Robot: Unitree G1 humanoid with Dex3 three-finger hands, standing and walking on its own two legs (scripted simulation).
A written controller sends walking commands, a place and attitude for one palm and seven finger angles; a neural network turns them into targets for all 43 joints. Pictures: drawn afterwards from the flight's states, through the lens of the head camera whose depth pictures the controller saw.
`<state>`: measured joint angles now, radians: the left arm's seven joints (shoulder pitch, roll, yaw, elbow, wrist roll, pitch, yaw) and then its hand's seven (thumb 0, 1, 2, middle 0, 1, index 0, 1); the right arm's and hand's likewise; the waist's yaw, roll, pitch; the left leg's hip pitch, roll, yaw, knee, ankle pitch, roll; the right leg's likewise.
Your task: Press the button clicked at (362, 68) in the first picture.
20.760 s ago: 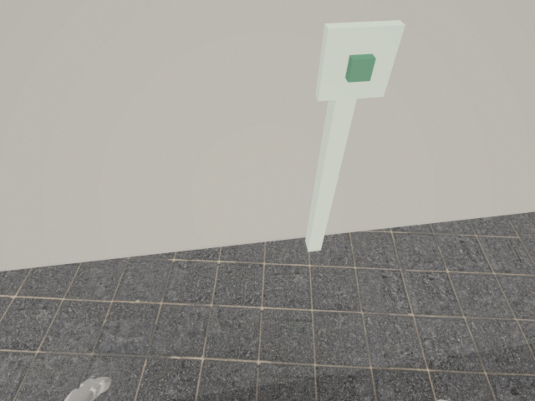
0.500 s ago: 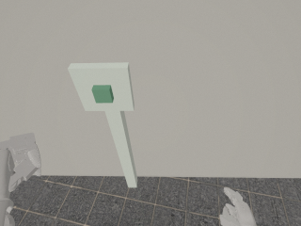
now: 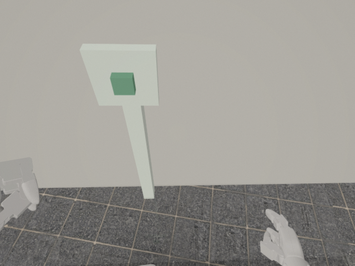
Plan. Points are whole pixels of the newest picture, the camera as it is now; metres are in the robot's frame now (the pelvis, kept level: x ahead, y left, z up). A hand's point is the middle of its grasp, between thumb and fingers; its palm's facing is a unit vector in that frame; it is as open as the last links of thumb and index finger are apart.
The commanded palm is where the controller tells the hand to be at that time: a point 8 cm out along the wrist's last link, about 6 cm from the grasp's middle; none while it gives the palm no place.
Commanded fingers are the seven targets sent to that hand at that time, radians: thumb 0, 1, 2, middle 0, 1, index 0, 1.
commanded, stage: step back with the hand held close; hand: left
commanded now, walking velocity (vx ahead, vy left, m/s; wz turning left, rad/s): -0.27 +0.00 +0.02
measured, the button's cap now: (123, 83) +0.53 +0.18 +0.11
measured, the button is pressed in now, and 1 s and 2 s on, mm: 0 0 0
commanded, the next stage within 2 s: stop stepping back and stand still in 0.64 s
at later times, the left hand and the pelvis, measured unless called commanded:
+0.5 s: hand out of the picture +0.12 +0.27 +0.18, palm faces +0.35 -0.84 -0.41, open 3.1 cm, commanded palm +0.05 +0.31 +0.18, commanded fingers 0.00 0.90 0.90 -1.30 -1.50 -1.30 -1.50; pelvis -0.07 +0.03 +0.01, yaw +0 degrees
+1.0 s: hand out of the picture +0.03 +0.27 +0.16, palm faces +0.31 -0.87 -0.39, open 3.1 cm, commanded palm -0.04 +0.31 +0.18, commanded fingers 0.00 0.90 0.90 -1.30 -1.50 -1.30 -1.50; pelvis -0.18 +0.04 +0.00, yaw -3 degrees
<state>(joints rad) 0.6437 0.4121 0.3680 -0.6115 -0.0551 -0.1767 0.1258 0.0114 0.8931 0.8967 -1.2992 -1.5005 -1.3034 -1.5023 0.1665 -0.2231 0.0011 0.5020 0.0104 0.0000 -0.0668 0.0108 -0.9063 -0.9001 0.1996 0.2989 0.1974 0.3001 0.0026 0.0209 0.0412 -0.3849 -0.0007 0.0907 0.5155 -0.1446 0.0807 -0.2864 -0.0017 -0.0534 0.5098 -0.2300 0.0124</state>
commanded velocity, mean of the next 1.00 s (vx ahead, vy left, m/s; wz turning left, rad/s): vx -0.21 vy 0.00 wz -0.01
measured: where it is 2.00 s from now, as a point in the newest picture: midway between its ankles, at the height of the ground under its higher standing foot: outside the picture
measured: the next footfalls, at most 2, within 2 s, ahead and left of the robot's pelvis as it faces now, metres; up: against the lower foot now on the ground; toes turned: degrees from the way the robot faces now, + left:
right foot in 0.70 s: -0.20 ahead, -0.09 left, +0.00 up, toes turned -5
left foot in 0.86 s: -0.08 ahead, +0.10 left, +0.00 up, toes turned -3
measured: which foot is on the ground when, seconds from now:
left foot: down 0.00-0.72, up 0.74-0.84, down 0.86-1.00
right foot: down 0.00-0.30, up 0.32-0.68, down 0.70-1.00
